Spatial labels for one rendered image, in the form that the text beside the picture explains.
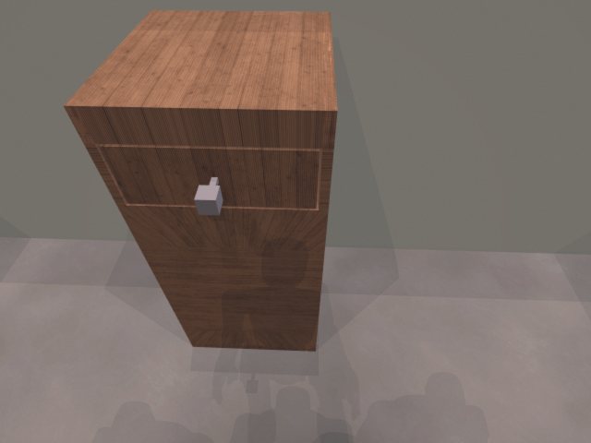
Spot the handle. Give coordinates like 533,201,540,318
194,177,223,215

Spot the drawer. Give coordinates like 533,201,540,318
99,144,320,209

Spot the cabinet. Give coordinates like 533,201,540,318
64,10,337,352

